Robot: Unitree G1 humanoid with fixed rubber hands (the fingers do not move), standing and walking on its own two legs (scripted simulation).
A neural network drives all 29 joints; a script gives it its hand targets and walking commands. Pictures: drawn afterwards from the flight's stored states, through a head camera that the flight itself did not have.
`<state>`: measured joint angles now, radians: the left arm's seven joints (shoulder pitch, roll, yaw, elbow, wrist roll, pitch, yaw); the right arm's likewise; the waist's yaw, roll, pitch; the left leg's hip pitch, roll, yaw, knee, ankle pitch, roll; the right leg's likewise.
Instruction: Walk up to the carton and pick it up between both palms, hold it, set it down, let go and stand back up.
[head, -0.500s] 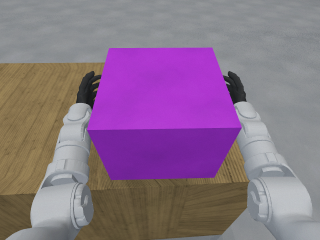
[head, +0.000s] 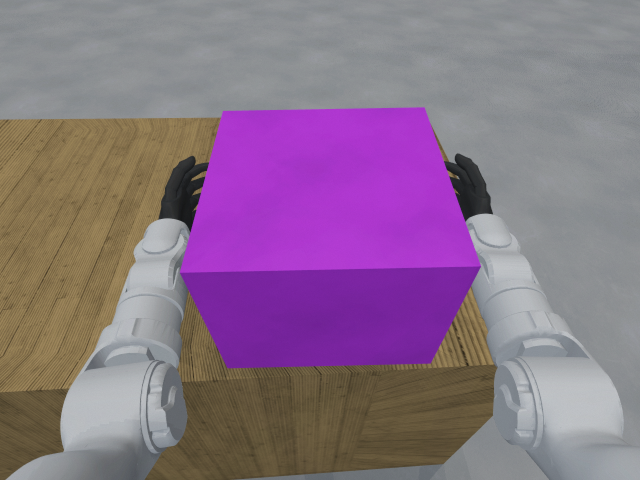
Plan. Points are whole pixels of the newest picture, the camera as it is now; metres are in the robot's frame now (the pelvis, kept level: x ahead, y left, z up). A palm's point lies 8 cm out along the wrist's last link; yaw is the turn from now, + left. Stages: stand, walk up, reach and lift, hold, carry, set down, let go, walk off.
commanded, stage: set down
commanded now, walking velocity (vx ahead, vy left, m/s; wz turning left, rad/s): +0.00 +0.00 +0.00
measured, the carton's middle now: (326, 237) +0.43 +0.01 +0.08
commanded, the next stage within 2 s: none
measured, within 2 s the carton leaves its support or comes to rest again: rests again in 1.78 s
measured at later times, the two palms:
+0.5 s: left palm (186, 214) +0.43 +0.20 +0.11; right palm (471, 221) +0.42 -0.18 +0.12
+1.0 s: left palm (191, 220) +0.44 +0.20 +0.09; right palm (464, 226) +0.43 -0.18 +0.10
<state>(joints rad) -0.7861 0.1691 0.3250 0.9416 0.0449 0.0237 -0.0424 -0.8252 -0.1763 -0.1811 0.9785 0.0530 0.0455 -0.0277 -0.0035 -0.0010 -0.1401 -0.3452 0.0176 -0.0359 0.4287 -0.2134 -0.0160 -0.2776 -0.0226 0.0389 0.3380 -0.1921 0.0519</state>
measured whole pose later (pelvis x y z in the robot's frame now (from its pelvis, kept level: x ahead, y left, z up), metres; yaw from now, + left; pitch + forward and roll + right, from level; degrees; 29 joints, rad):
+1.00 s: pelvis +0.02 +0.00 +0.00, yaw +0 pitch +9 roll -1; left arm -0.87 0.20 0.32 1.17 0.04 -0.16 -0.06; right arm -0.81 -0.14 -0.29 1.01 -0.07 -0.06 -0.01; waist 0.00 0.00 -0.09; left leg -0.35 0.02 -0.03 0.43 -0.23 -0.02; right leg -0.28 -0.02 0.04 0.34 -0.21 0.05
